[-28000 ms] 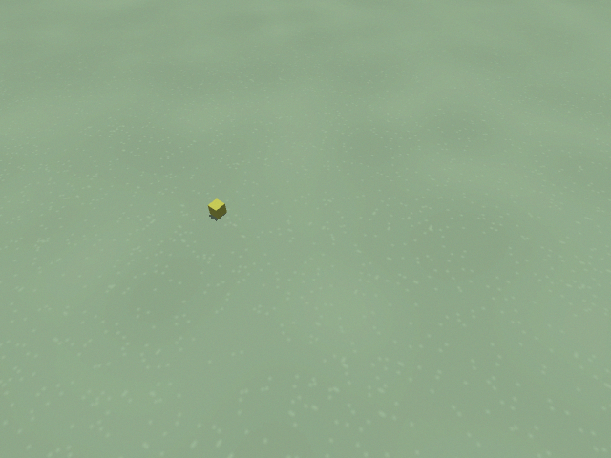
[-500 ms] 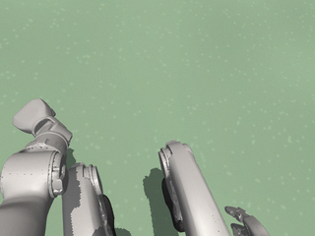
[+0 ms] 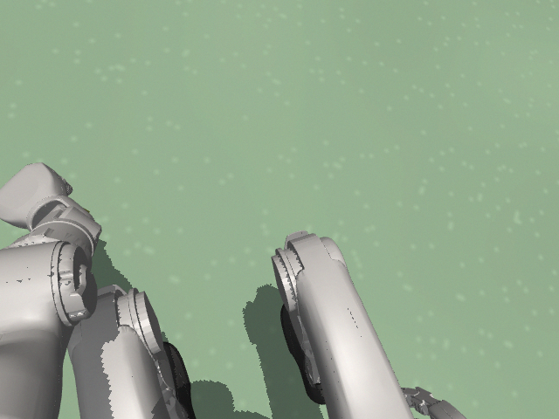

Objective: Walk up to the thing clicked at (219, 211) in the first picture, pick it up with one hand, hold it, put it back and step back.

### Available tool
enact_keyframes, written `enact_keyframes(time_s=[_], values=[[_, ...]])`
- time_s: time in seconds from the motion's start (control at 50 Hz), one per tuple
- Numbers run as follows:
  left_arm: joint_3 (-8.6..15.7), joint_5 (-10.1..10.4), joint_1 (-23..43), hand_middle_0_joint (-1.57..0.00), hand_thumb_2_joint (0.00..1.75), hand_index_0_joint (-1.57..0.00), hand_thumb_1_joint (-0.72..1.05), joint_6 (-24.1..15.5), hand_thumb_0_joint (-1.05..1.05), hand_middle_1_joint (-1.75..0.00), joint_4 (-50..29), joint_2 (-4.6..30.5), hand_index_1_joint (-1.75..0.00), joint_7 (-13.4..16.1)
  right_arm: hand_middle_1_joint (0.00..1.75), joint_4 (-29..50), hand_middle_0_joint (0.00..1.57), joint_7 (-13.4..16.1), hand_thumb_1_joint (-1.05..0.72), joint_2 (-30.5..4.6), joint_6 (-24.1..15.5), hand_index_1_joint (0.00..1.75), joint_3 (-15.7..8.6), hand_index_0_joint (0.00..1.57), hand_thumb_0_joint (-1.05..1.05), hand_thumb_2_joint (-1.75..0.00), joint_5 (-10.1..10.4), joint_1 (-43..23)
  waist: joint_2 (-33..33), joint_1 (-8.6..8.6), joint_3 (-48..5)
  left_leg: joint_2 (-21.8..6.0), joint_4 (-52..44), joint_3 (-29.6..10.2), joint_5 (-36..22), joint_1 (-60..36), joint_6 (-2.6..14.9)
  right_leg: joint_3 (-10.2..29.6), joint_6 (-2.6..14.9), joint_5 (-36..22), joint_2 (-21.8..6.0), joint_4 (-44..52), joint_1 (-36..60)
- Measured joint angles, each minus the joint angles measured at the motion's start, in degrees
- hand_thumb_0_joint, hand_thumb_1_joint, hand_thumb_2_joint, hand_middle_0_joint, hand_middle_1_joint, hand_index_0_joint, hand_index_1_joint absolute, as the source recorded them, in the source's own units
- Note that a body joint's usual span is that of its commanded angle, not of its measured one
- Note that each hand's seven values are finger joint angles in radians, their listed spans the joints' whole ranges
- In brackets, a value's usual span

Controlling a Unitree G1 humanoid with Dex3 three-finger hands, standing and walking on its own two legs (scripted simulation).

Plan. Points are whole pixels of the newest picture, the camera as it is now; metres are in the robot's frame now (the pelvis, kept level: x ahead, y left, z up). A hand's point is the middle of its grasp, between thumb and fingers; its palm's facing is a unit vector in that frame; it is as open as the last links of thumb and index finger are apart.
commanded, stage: crouch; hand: left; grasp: from above
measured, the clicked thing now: (57, 216) +0.47 +0.24 -0.19
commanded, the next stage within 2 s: lower in 0.02 s
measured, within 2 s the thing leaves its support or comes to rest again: rests again in 1.10 s
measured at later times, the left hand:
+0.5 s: hand (76, 217) +0.46 +0.22 -0.21, palm faces -0.35 -0.28 -0.90, open 7.4 cm
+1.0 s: hand (88, 222) +0.47 +0.22 -0.26, palm faces -0.34 -0.28 -0.90, open 6.3 cm
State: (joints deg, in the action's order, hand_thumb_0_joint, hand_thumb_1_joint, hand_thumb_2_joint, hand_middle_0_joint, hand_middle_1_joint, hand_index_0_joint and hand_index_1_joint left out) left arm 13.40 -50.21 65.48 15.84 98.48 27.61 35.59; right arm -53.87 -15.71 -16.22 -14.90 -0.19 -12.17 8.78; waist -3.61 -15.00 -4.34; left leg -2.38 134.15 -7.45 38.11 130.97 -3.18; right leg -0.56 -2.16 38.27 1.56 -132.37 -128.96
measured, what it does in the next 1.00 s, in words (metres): stands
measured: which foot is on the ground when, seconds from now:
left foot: down 0.00-1.00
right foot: down 0.00-1.00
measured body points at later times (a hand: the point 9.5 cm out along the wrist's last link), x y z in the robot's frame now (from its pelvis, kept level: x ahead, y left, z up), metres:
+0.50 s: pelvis +0.00 +0.00 -0.02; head +0.25 +0.02 +0.35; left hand +0.48 +0.23 -0.15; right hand -0.02 -0.26 -0.13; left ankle +0.08 +0.14 -0.31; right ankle +0.10 -0.13 -0.31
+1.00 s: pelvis +0.00 +0.01 -0.03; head +0.28 +0.04 +0.32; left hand +0.48 +0.23 -0.21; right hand -0.04 -0.25 -0.11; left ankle +0.08 +0.14 -0.31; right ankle +0.10 -0.13 -0.31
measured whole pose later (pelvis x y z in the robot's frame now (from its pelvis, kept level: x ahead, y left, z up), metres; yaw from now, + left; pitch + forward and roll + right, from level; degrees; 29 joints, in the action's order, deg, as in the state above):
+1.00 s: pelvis +0.00 +0.01 -0.03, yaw -6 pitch +31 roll -9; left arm 18.0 -53.5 66.3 7.6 107.0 41.4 45.3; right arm -51.3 -24.6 -19.9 -20.3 7.3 -16.3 8.4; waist 1.8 -21.6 7.9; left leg -1.9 142.5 -14.1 40.0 134.0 -3.7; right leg -5.5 -2.9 38.1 2.9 -136.2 -129.6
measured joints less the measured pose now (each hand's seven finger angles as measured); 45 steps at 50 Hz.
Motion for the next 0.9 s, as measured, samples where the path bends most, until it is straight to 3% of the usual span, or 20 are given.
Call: enact_keyframes(time_s=[0.1, 0.28, 0.64, 0.9], values=[[1.4, -0.4, 0.0, -0.78, 0.54, -0.91, 0.22, -1.0, -0.02, -0.45, 0.5, 0.9, -0.54, 0.8, 0.3, 0.0, 0.2, -1.1, -0.92, -0.1, -0.5, 0.3, 0.5, 0.2, 0.01, -0.9, -0.4, 0.1, 0.0, -0.31, 0.9, 0.0, 1.4, -0.6, 0.4, 0.8, -0.02, -0.4, -0.15, 0.2, 0.2, -1.0, -0.6], [1.3, -2.0, 0.6, -0.79, 0.56, -0.9, 0.2, -2.5, -0.02, -0.45, 2.8, 2.8, -0.55, 2.0, 0.3, -0.2, 0.2, -2.9, -0.92, -0.6, -1.4, 0.3, 1.2, 0.2, 0.0, -0.91, -1.1, 0.0, 0.4, -1.22, 2.3, 0.2, 3.3, -1.5, 0.9, 1.7, -0.03, -1.0, -0.28, 0.5, 0.3, -2.3, -1.1], [3.5, -4.1, 1.3, -0.8, 0.54, -0.94, 0.22, -5.8, -0.04, -0.42, 6.9, 8.4, -0.53, 6.6, 0.3, 0.0, 0.2, -6.1, -0.92, -2.2, -3.5, 0.3, 3.7, 0.2, 0.0, -0.91, -3.3, 0.1, 2.8, -4.29, 7.6, 0.5, 6.7, -4.3, 1.4, 3.0, -0.4, -3.1, -0.5, 0.2, 0.8, -3.9, -1.5], [4.7, -3.3, 1.2, -0.81, 0.46, -1.02, 0.27, -7.2, -0.08, -0.38, 8.4, 12.5, -0.48, 9.0, 0.3, 1.8, 0.2, -8.4, -0.92, -3.3, -5.0, 0.3, 6.6, 0.2, 0.0, -0.9, -4.2, -0.3, 4.5, -6.25, 11.3, 0.4, 7.8, -6.0, 1.8, 3.0, -0.48, -4.5, -0.69, -0.1, 1.2, -3.8, -1.0]])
